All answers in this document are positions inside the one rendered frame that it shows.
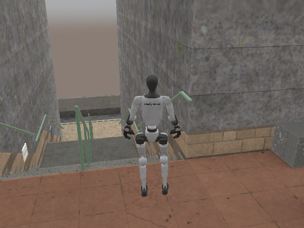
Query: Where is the right robot thigh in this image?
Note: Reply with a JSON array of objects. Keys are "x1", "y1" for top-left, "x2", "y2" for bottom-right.
[{"x1": 158, "y1": 133, "x2": 168, "y2": 165}]

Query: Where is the robot right foot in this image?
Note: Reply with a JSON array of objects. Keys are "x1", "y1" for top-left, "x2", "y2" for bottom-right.
[{"x1": 162, "y1": 183, "x2": 169, "y2": 195}]

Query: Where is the robot right hand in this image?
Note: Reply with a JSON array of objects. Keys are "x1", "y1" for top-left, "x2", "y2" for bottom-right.
[{"x1": 170, "y1": 129, "x2": 181, "y2": 139}]

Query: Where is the robot left hand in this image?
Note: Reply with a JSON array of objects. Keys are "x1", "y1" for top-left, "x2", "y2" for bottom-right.
[{"x1": 123, "y1": 130, "x2": 134, "y2": 139}]

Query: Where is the right robot upper arm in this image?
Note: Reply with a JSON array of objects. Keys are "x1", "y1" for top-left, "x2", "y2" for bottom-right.
[{"x1": 162, "y1": 96, "x2": 176, "y2": 122}]

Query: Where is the robot left forearm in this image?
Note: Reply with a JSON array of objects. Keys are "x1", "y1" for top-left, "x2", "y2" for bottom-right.
[{"x1": 124, "y1": 114, "x2": 133, "y2": 132}]

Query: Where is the robot right forearm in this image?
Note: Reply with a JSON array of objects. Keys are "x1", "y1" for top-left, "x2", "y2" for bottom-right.
[{"x1": 171, "y1": 114, "x2": 180, "y2": 131}]

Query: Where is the left robot upper arm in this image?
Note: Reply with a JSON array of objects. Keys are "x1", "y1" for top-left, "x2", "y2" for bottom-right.
[{"x1": 129, "y1": 96, "x2": 142, "y2": 121}]

